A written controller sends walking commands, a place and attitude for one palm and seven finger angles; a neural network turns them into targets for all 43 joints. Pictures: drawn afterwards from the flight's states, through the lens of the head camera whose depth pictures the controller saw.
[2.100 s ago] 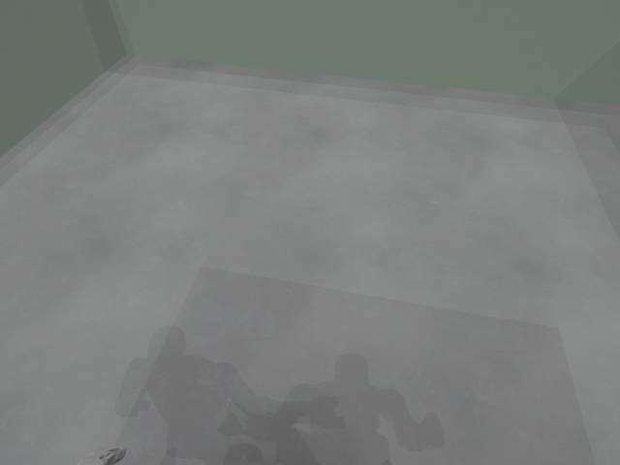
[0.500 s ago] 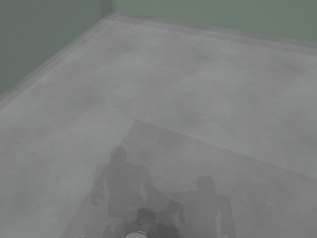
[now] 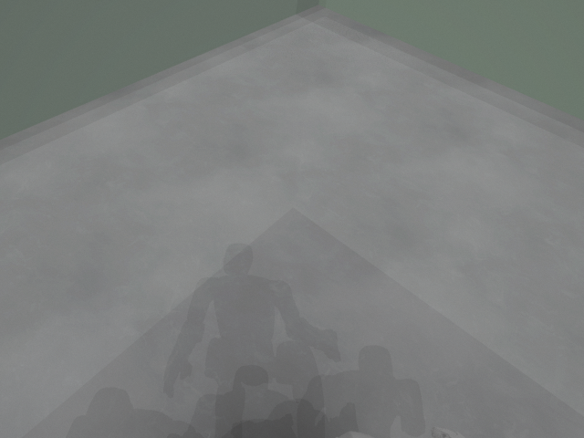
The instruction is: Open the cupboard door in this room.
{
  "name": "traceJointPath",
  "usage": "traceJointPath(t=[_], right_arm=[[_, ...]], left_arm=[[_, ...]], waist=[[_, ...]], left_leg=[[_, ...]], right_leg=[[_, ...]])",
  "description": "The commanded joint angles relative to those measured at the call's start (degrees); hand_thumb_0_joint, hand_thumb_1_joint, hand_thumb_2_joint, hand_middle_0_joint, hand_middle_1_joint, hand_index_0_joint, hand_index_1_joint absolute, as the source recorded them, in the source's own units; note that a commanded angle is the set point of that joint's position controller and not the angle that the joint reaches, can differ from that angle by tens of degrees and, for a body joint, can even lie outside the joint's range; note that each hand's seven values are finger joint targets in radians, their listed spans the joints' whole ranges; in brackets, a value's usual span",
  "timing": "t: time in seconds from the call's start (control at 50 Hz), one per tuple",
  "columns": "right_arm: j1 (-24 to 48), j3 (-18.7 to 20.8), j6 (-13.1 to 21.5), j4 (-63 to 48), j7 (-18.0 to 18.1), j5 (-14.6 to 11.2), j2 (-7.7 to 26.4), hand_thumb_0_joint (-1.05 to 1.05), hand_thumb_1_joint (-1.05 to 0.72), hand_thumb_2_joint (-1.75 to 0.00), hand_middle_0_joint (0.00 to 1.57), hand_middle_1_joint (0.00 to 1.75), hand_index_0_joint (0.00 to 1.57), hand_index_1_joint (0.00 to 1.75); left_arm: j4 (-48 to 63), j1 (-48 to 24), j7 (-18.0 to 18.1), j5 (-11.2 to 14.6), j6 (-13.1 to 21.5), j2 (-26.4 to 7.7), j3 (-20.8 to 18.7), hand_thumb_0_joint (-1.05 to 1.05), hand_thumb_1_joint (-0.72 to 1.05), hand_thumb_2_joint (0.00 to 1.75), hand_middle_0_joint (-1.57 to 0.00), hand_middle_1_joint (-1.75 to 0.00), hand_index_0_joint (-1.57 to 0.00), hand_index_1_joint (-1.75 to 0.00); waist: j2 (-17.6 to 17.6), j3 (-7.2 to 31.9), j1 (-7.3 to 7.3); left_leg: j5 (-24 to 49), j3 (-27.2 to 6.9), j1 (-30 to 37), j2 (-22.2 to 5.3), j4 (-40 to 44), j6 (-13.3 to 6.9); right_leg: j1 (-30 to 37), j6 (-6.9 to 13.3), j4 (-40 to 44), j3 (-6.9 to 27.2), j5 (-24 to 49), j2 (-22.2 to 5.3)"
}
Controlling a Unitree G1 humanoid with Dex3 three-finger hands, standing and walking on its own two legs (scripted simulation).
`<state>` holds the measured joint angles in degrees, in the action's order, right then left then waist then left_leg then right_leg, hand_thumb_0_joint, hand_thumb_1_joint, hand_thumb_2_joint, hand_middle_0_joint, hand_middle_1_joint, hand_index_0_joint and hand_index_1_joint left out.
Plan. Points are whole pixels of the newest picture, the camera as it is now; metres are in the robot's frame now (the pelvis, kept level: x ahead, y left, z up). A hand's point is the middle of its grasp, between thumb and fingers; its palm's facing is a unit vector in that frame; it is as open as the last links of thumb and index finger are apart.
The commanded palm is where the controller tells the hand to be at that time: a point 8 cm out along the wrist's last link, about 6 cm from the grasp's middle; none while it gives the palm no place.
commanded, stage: turn or walk to find it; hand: left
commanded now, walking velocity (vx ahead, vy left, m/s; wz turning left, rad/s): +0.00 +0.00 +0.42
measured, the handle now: out of the picture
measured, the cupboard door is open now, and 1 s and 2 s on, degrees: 0 0 0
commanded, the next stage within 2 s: none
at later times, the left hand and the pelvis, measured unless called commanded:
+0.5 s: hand out of the picture +0.02 +0.16 -0.14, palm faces +0.23 -0.93 -0.27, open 7.3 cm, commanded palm none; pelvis -0.02 -0.04 +0.01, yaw +13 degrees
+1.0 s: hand out of the picture -0.09 +0.20 -0.16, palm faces +0.45 -0.86 -0.25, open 7.3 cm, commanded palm none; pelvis -0.05 -0.01 +0.01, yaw +25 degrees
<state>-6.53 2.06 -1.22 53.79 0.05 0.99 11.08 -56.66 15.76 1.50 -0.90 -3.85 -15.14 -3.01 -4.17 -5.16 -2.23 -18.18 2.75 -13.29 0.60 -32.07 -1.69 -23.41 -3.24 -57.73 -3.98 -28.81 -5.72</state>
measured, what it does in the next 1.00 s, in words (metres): steps on the spot, turning left: right foot, then left foot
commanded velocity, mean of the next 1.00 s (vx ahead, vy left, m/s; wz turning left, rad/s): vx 0.00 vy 0.00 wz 0.42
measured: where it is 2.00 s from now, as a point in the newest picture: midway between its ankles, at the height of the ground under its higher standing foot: outside the picture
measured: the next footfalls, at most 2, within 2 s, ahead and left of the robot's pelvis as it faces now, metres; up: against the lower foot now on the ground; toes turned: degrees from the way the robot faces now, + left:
right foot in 0.30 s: +0.04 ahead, -0.13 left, +0.00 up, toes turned +4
left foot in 0.72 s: -0.04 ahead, +0.10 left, +0.00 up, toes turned +24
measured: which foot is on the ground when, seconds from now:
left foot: down 0.00-0.30, up 0.32-0.70, down 0.72-1.00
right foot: up 0.00-0.28, down 0.30-0.72, up 0.74-1.00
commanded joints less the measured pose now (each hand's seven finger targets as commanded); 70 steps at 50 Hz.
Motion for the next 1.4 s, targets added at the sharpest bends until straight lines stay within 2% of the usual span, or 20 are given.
traceJointPath(t=[0.0, 0.16, 0.24, 0.26, 0.28, 0.3, 0.38, 0.56, 0.66, 0.68, 0.7, 0.72, 0.82, 0.96, 1.08, 1.1, 1.14, 1.18, 1.24, 1.38], right_arm=[[-2.9, 2.7, 0.8, -2.6, 1.1, -0.1, 12.1, 0.00, -0.90, -0.90, 0.20, 0.30, 0.20, 0.30], [-4.6, 3.7, 0.1, -3.0, 0.8, 0.5, 12.5, 0.00, -0.90, -0.90, 0.20, 0.30, 0.20, 0.30], [-3.1, 3.9, -0.2, -3.8, 0.4, 0.1, 11.9, 0.00, -0.90, -0.90, 0.20, 0.30, 0.20, 0.30], [-4.3, 3.7, -0.1, -4.2, 0.1, -0.4, 9.3, 0.00, -0.90, -0.90, 0.20, 0.30, 0.20, 0.30], [-5.4, 2.9, -0.1, -5.6, -0.2, -0.6, 5.2, 0.00, -0.90, -0.90, 0.20, 0.30, 0.20, 0.30], [-4.8, 3.9, -0.9, -5.2, 0.1, 0.3, 8.1, 0.00, -0.90, -0.90, 0.20, 0.30, 0.20, 0.30], [-6.8, 4.0, -2.0, -1.4, -1.2, 0.3, 6.9, 0.00, -0.90, -0.90, 0.20, 0.30, 0.20, 0.30], [-1.8, 2.4, -1.7, -1.7, -1.0, -0.2, 4.9, 0.00, -0.90, -0.90, 0.20, 0.30, 0.20, 0.30], [-6.7, 2.1, -0.5, -0.8, -0.5, -0.3, 5.6, 0.00, -0.90, -0.90, 0.20, 0.30, 0.20, 0.30], [-8.5, 2.6, -0.1, -0.5, -0.7, -0.3, 7.8, 0.00, -0.90, -0.90, 0.20, 0.30, 0.20, 0.30], [-9.7, 3.8, 0.5, -1.0, -0.4, 0.3, 13.6, 0.00, -0.90, -0.90, 0.20, 0.30, 0.20, 0.30], [-12.2, 4.3, 0.1, -0.6, -0.2, 0.3, 16.0, 0.00, -0.90, -0.90, 0.20, 0.30, 0.20, 0.30], [-4.3, 2.7, 0.9, -2.2, 1.2, 0.2, 10.8, 0.00, -0.90, -0.90, 0.20, 0.30, 0.20, 0.30], [-7.2, 3.6, 0.5, -1.8, 1.0, 0.4, 11.7, 0.00, -0.90, -0.90, 0.20, 0.30, 0.20, 0.30], [-4.0, 4.1, -0.1, -3.2, 0.4, 0.3, 11.8, 0.00, -0.90, -0.90, 0.20, 0.30, 0.20, 0.30], [-3.8, 4.0, -0.1, -3.6, 0.2, -0.1, 10.8, 0.00, -0.90, -0.90, 0.20, 0.30, 0.20, 0.30], [-4.3, 3.2, -0.2, -5.9, -0.3, -0.3, 5.1, 0.00, -0.90, -0.90, 0.20, 0.30, 0.20, 0.30], [-3.2, 4.4, -1.7, -4.8, -0.3, 0.3, 8.3, 0.00, -0.90, -0.90, 0.20, 0.30, 0.20, 0.30], [-6.6, 4.0, -2.2, -1.6, -1.3, 0.5, 6.9, 0.00, -0.90, -0.90, 0.20, 0.30, 0.20, 0.30], [-1.6, 3.1, -2.1, -2.0, -1.2, 0.1, 5.9, 0.00, -0.90, -0.90, 0.20, 0.30, 0.20, 0.30]], left_arm=[[5.2, -1.3, -0.6, -0.1, 1.7, -3.7, -1.3, 0.00, 0.90, 0.90, -0.20, -0.30, -0.20, -0.30], [7.7, -3.7, -0.3, 0.3, 2.0, -2.0, -1.0, 0.00, 0.90, 0.90, -0.20, -0.30, -0.20, -0.30], [6.9, 2.0, 0.1, 0.4, 3.3, -2.7, -1.4, 0.00, 0.90, 0.90, -0.20, -0.30, -0.20, -0.30], [7.0, 3.1, 0.4, -0.2, 4.0, -5.6, -1.9, 0.00, 0.90, 0.90, -0.20, -0.30, -0.20, -0.30], [7.3, 3.2, 0.8, -1.0, 4.6, -11.4, -3.0, 0.00, 0.90, 0.90, -0.20, -0.30, -0.20, -0.30], [7.8, 3.4, 0.8, -0.3, 4.5, -11.0, -2.9, 0.00, 0.90, 0.90, -0.20, -0.30, -0.20, -0.30], [9.7, -5.9, 0.7, -0.4, 4.4, -5.2, -1.5, 0.00, 0.90, 0.90, -0.20, -0.30, -0.20, -0.30], [5.9, 1.5, 0.7, -0.9, 4.1, -8.3, -2.3, 0.00, 0.90, 0.90, -0.20, -0.30, -0.20, -0.30], [5.0, -0.3, 0.5, -0.4, 3.3, -8.6, -2.8, 0.00, 0.90, 0.90, -0.20, -0.30, -0.20, -0.30], [5.2, -0.4, 0.3, 0.0, 2.9, -7.0, -2.5, 0.00, 0.90, 0.90, -0.20, -0.30, -0.20, -0.30], [7.0, 0.8, -0.1, 0.3, 2.5, -3.4, -2.0, 0.00, 0.90, 0.90, -0.20, -0.30, -0.20, -0.30], [8.9, -2.9, -0.1, -0.3, 2.2, -2.4, -1.2, 0.00, 0.90, 0.90, -0.20, -0.30, -0.20, -0.30], [5.0, -2.8, -0.8, -0.3, 1.6, -3.1, -1.9, 0.00, 0.90, 0.90, -0.20, -0.30, -0.20, -0.30], [7.0, -5.4, -0.4, 0.1, 1.8, -1.7, -1.3, 0.00, 0.90, 0.90, -0.20, -0.30, -0.20, -0.30], [6.6, 0.1, 0.0, 0.4, 2.9, -2.0, -1.3, 0.00, 0.90, 0.90, -0.20, -0.30, -0.20, -0.30], [6.3, 2.2, 0.2, 0.3, 3.3, -2.8, -1.5, 0.00, 0.90, 0.90, -0.20, -0.30, -0.20, -0.30], [7.1, 2.5, 0.7, -1.0, 4.1, -10.9, -2.9, 0.00, 0.90, 0.90, -0.20, -0.30, -0.20, -0.30], [8.4, -1.4, 1.0, -0.4, 3.9, -8.6, -2.7, 0.00, 0.90, 0.90, -0.20, -0.30, -0.20, -0.30], [9.5, -6.3, 0.6, -0.4, 4.4, -5.1, -1.4, 0.00, 0.90, 0.90, -0.20, -0.30, -0.20, -0.30], [6.5, 0.0, 0.7, -0.9, 4.2, -7.0, -2.0, 0.00, 0.90, 0.90, -0.20, -0.30, -0.20, -0.30]], waist=[[12.8, 5.8, 2.42], [13.1, 5.6, 3.51], [10.3, 7.6, 0.33], [3.0, 8.9, 0.09], [-13.1, 7.8, 0.16], [-12.2, 8.3, -0.79], [-3.6, 2.6, 3.66], [-6.0, 5.0, -0.44], [-4.9, 7.4, 2.48], [1.5, 8.4, 3.57], [18.2, 9.0, 3.85], [19.7, 7.5, 5.70], [12.0, 4.9, 2.48], [11.2, 6.3, 4.40], [12.0, 7.8, 1.49], [9.2, 8.7, 0.39], [-14.5, 6.4, -0.30], [-9.3, 4.0, 0.99], [-3.7, 1.6, 3.66], [-4.8, 2.5, 0.11]], left_leg=[[32.1, -12.2, 5.8, -13.4, 12.0, -7.5], [25.6, -18.9, 3.2, -13.0, 11.5, -8.5], [21.2, -18.5, -3.8, -9.3, 5.0, -4.8], [12.6, -14.9, -9.8, -5.2, -2.0, -1.5], [-9.7, -5.4, -20.3, 3.4, -15.4, 2.9], [-14.8, -8.3, -18.0, 1.3, -25.1, 2.7], [-3.2, -5.7, -17.3, -1.5, -37.7, 4.0], [-8.1, 0.2, -12.0, -2.2, -18.0, 5.0], [2.2, 3.2, 0.9, -1.8, 2.9, 3.5], [9.0, -0.7, 7.7, -4.8, 9.1, 2.4], [24.3, -18.5, 13.4, -18.5, 12.0, -3.6], [31.0, -22.4, 9.2, -24.5, 13.9, -9.3], [21.5, -13.8, 3.2, -14.3, 15.0, -6.8], [24.8, -17.2, 6.8, -14.3, 13.1, -8.8], [23.7, -18.7, -0.6, -11.1, 8.3, -6.2], [18.3, -17.7, -4.9, -9.0, 5.3, -4.1], [-12.6, -4.6, -20.9, 3.7, -15.9, 2.9], [-11.5, -8.0, -18.2, 0.3, -31.6, 2.7], [-2.5, -5.2, -17.9, -1.6, -37.4, 4.2], [-7.0, -1.4, -15.2, -2.8, -23.6, 5.5]], right_leg=[[-5.4, -1.3, -4.9, 2.1, 4.6, -0.1], [1.3, -0.9, 12.5, 1.6, 3.5, 2.8], [15.1, -0.3, 31.6, 0.9, 15.8, 3.6], [21.9, 1.3, 38.0, 7.2, 18.6, -3.0], [25.3, 7.4, 41.4, 23.0, 26.9, -18.3], [17.7, 10.8, 42.2, 22.8, 26.3, -21.2], [10.2, 9.6, 41.0, 8.5, 22.4, -11.7], [17.1, 11.8, 37.0, 3.9, 35.5, -14.1], [13.3, 7.3, 28.6, -1.0, 34.8, -13.1], [7.6, 4.5, 22.0, -3.4, 27.9, -10.7], [-5.3, 0.1, 10.9, -6.7, 6.5, -3.4], [-7.3, -0.3, 1.2, -3.5, -8.2, -0.6], [-6.7, -0.8, -6.3, 2.5, 5.8, -0.8], [-3.5, -1.4, 6.7, 2.0, 3.0, 1.4], [10.7, -0.3, 26.5, 0.8, 11.7, 4.1], [16.8, -0.1, 34.4, 1.7, 16.8, 2.6], [21.8, 9.1, 43.2, 23.4, 21.6, -19.8], [11.0, 11.9, 44.2, 20.9, 17.9, -18.7], [9.5, 9.4, 41.9, 7.7, 20.2, -11.8], [15.5, 11.0, 40.0, 4.8, 27.3, -13.9]])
